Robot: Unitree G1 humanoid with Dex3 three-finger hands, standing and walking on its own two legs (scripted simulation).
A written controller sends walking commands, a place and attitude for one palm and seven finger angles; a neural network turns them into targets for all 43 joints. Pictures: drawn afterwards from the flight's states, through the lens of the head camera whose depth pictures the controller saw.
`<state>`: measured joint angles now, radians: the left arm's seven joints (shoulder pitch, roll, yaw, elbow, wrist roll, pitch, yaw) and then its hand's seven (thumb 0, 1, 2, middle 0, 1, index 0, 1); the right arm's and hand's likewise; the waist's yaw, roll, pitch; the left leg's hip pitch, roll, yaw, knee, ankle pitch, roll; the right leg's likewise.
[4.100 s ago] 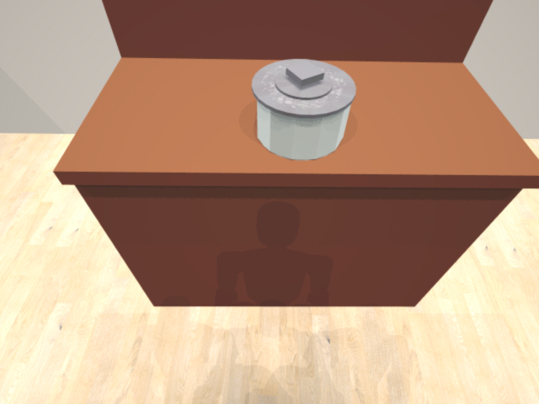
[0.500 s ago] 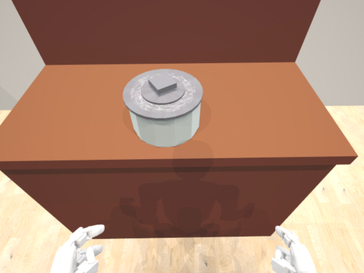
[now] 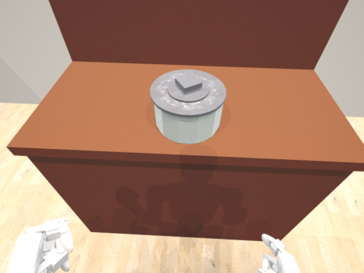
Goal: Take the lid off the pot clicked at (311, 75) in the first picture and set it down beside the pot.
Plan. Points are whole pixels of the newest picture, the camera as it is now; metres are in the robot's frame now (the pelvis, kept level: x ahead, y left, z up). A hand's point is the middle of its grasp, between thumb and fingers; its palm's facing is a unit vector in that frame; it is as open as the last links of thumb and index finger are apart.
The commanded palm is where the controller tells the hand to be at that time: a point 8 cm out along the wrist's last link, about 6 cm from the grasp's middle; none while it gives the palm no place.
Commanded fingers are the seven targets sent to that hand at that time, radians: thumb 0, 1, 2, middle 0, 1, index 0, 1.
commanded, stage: raise the hand higher, near the body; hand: left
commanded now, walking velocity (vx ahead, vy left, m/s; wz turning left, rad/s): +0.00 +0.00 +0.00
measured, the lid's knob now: (188, 82) +0.55 +0.05 +0.14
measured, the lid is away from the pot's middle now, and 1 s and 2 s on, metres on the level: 0.00 0.00 0.00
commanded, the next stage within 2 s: reach forward and open the fingers in 0.70 s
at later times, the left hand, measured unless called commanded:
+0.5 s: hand (62, 228) +0.16 +0.23 +0.10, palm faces +0.30 -0.87 -0.39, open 3.1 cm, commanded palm +0.11 +0.26 +0.13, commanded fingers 0.00 0.90 0.90 -1.30 -1.50 -1.30 -1.50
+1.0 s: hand (55, 210) +0.18 +0.24 +0.13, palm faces +0.11 -0.24 -0.96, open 2.9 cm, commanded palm +0.15 +0.25 +0.18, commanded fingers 0.00 0.54 1.13 -1.19 -1.11 -1.19 -1.11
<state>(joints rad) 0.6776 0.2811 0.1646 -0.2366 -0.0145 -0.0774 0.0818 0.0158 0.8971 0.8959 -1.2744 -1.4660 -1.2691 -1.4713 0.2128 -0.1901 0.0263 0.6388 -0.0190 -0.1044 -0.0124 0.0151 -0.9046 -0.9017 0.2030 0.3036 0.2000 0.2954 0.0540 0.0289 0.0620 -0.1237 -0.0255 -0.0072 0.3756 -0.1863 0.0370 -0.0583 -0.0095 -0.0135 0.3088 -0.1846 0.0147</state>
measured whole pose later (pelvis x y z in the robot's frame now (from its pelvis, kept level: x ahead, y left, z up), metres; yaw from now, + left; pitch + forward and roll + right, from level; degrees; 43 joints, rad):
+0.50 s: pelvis +0.00 -0.01 +0.00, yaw +0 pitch -5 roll -1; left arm 0.63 0.31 0.21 -0.40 -0.03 -0.12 0.07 0.02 0.89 0.90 -1.30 -1.49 -1.30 -1.50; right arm 0.16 -0.22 0.01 0.61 -0.02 -0.13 -0.02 0.01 -0.91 -0.90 0.20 0.30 0.20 0.30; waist 0.08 0.03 0.07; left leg -0.10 -0.01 -0.01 0.37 -0.19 0.03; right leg -0.03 0.01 -0.01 0.27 -0.16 0.01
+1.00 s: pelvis -0.01 -0.01 -0.01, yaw -1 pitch -1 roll +0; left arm 0.55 0.59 0.18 -0.55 0.59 0.09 0.07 0.01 0.78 0.96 -1.28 -1.38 -1.27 -1.39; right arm 0.15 -0.30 0.02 0.55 -0.01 0.08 0.02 0.01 -0.91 -0.90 0.20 0.30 0.20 0.30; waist 0.09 0.09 0.02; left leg -0.23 -0.01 0.01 0.48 -0.22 0.02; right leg -0.20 0.01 0.00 0.47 -0.24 0.00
